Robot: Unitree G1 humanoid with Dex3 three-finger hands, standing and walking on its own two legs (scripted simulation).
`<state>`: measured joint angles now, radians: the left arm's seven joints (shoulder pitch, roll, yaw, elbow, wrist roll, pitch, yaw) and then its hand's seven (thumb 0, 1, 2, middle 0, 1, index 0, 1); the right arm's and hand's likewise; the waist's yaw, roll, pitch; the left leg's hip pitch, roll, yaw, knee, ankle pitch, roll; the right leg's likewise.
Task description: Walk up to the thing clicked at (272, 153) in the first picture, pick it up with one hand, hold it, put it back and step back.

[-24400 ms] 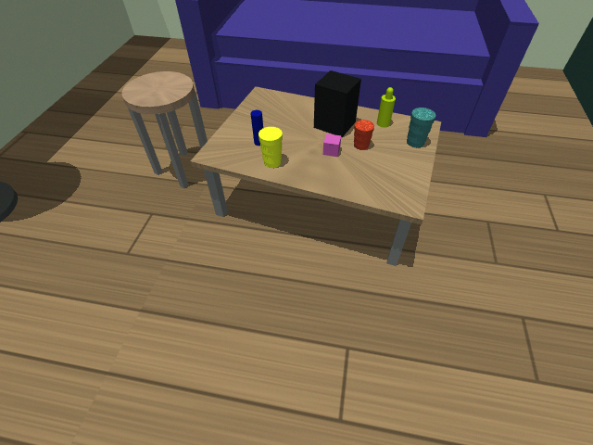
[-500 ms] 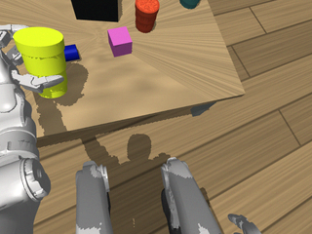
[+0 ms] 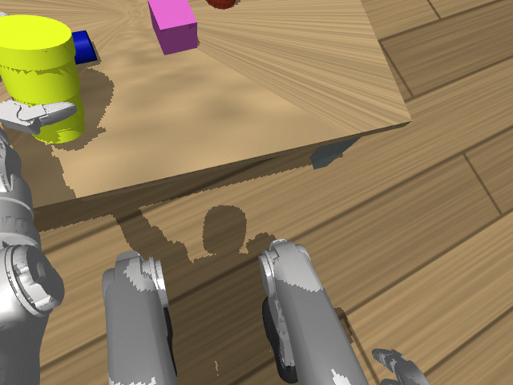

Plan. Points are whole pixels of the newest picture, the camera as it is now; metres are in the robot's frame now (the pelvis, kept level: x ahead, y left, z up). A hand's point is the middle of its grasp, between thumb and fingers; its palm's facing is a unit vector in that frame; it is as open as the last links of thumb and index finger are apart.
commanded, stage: lower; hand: left
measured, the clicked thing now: (45, 85) +0.53 +0.25 -0.01
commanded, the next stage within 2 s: loosen in 0.16 s
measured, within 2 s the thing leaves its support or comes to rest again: rests again in 1.22 s
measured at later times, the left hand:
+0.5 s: hand (20, 82) +0.53 +0.28 -0.01, palm faces +0.32 -0.95 -0.02, open 12.4 cm
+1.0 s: hand (12, 79) +0.53 +0.28 -0.01, palm faces +0.33 -0.94 -0.02, open 16.8 cm
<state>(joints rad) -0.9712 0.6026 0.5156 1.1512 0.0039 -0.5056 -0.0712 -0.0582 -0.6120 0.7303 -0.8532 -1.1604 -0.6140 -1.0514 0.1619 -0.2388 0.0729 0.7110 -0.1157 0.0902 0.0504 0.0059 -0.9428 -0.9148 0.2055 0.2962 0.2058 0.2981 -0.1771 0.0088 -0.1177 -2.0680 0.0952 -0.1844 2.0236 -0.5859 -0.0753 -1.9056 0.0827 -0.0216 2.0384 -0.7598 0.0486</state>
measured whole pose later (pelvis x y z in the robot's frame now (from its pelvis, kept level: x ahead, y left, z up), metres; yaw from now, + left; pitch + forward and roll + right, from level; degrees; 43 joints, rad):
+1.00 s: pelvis +0.00 +0.00 -0.03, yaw -1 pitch +34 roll -7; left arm -0.96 0.61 0.56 1.04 -0.03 -0.43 -0.10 -0.02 -0.61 0.09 -0.24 -0.18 -0.25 -0.18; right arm 0.16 -0.26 0.07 0.68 -0.10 0.12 0.04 0.01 -0.92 -0.90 0.21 0.30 0.21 0.30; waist -0.16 0.00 -0.09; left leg -2.13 0.09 -0.22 2.12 -0.59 -0.09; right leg -1.97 0.10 -0.04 2.13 -0.77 0.05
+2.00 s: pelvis +0.06 +0.03 +0.26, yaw +7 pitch +15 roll -4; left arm -0.12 0.34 0.21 0.64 0.01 0.03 0.12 -0.01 -0.57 0.04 -0.06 -0.04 -0.05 -0.05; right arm 0.26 -0.22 0.01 0.58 0.04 0.09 -0.08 0.01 -0.89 -0.90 0.21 0.30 0.21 0.30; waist -0.07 0.01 -0.11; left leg -0.92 0.08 -0.06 1.06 -0.41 -0.03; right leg -0.76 0.00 -0.01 0.99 -0.50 0.05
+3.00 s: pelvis +0.07 +0.00 +0.28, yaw +9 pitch +7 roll -1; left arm 0.45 0.20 -0.01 0.06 -0.02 0.19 0.15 -0.01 -0.58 0.04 -0.05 -0.05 -0.05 -0.05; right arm 0.27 -0.21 0.01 0.52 0.02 -0.06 -0.15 0.02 -0.90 -0.91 0.21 0.30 0.21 0.30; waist -0.02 0.04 -0.08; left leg -0.65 0.08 -0.05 0.92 -0.38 -0.06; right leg -0.52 -0.01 -0.01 0.91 -0.51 0.02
